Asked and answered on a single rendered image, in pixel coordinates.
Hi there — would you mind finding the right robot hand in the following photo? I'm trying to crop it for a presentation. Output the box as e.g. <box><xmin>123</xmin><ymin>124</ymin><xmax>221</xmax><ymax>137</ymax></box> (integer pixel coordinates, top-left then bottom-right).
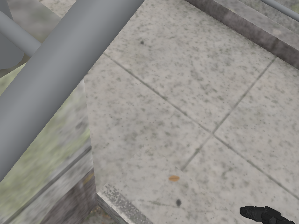
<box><xmin>239</xmin><ymin>205</ymin><xmax>295</xmax><ymax>224</ymax></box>

